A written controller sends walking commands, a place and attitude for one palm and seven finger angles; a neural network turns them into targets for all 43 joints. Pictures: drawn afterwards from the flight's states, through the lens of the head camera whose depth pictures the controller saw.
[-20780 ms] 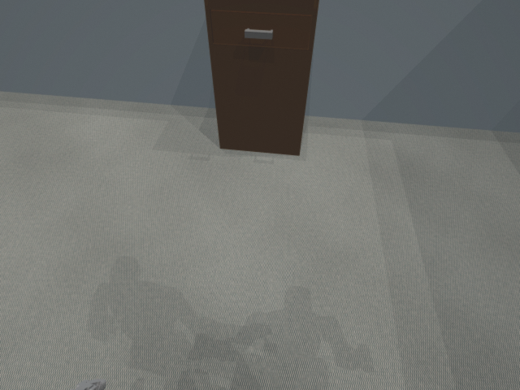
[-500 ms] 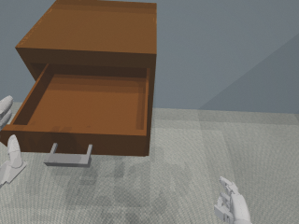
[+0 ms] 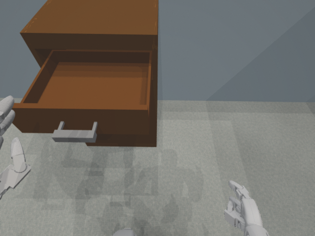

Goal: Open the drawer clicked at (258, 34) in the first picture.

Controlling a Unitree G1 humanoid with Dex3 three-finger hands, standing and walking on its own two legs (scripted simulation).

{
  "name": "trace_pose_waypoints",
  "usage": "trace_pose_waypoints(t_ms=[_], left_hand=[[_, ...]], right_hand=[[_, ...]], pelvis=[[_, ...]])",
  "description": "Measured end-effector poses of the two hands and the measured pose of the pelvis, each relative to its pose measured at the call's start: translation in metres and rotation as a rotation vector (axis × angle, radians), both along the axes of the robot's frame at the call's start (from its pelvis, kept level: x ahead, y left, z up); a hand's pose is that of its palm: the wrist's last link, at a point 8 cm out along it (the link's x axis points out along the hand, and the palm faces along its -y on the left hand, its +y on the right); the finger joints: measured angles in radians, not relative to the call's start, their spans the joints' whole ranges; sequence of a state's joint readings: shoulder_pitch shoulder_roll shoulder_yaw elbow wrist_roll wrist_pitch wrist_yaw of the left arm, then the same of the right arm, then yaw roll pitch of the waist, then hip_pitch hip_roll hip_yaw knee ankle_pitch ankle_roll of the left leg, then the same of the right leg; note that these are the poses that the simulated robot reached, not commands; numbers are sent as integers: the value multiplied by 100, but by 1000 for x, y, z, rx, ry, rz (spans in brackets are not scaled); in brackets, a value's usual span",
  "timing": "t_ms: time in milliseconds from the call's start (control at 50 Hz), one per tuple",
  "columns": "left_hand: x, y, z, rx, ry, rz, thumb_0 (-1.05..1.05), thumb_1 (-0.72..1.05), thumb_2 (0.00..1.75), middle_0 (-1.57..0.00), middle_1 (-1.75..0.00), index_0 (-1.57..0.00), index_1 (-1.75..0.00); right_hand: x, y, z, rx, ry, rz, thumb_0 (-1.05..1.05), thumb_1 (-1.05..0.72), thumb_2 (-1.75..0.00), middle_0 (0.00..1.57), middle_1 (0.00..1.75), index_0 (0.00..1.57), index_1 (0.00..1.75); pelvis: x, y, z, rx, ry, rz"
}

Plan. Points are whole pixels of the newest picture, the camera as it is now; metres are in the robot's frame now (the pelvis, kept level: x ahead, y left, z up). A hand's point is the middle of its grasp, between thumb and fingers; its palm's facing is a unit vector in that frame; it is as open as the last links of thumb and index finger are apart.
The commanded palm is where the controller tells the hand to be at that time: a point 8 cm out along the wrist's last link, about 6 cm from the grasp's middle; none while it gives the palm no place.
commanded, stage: step back with the hand held close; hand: left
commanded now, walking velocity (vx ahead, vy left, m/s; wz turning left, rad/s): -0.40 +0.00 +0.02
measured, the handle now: (76, 130) +0.41 +0.29 -0.04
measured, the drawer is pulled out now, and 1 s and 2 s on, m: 0.30 0.30 0.30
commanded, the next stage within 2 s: stop stepping back and stand still in 0.18 s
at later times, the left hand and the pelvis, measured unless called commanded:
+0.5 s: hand out of the picture +0.05 +0.21 +0.17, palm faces +0.39 -0.80 -0.46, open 7.4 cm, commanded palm -0.01 +0.26 +0.19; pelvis -0.14 -0.02 +0.00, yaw +0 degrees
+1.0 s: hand out of the picture +0.00 +0.21 +0.17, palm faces +0.42 -0.81 -0.40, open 7.4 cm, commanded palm -0.06 +0.26 +0.19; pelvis -0.18 -0.03 +0.01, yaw +2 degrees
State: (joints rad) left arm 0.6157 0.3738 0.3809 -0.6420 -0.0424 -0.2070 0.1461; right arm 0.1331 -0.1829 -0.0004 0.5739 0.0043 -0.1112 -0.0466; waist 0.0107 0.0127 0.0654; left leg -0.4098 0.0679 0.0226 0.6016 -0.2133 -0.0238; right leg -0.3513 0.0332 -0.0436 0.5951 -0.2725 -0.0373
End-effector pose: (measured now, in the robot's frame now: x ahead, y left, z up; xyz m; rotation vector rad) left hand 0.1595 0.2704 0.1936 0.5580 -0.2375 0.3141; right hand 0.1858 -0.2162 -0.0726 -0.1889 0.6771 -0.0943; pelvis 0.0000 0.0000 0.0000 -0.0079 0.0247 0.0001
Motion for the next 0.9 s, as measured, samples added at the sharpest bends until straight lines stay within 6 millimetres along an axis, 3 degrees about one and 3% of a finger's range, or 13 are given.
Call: trace_pose_waypoints(t_ms=[100,320,460,540,620,740,900], left_hand=[[-26,-10,-2,-24,27,-27,1,89,89,-22,-30,-21,-30],[-102,11,-1,9,1,9,1,89,89,-22,-30,-21,-30],[-147,-13,2,9,-22,33,1,89,89,-21,-30,-21,-30],[-159,-24,-2,-41,-16,25,1,89,89,-21,-30,-21,-30],[-170,-27,-1,-67,-3,13,1,89,89,-22,-30,-21,-30],[-188,-23,1,-28,-25,-15,1,89,89,-22,-30,-21,-30],[-204,-19,-1,-3,-20,58,1,89,89,-22,-30,-21,-30]], right_hand=[[-34,-13,2,-3,47,-42,1,-91,-90,20,30,21,30],[-113,-14,6,-71,76,-39,1,-91,-90,20,30,20,30],[-157,-12,-4,21,27,-19,1,-91,-90,20,30,21,30],[-184,-24,-11,27,80,-28,1,-91,-90,20,30,21,30],[-210,-41,0,-7,105,-73,1,-91,-90,20,30,21,30],[-228,-63,11,-101,63,-104,1,-91,-90,20,30,20,30],[-225,-58,1,-53,49,-75,1,-91,-90,20,30,20,30]], pelvis=[[-27,-4,6,32,9,9],[-94,0,5,20,5,34],[-130,-18,-1,25,-20,-4],[-150,-24,3,13,-46,7],[-159,-27,13,36,-32,5],[-174,-23,8,19,-31,27],[-178,-31,5,13,-52,36]])
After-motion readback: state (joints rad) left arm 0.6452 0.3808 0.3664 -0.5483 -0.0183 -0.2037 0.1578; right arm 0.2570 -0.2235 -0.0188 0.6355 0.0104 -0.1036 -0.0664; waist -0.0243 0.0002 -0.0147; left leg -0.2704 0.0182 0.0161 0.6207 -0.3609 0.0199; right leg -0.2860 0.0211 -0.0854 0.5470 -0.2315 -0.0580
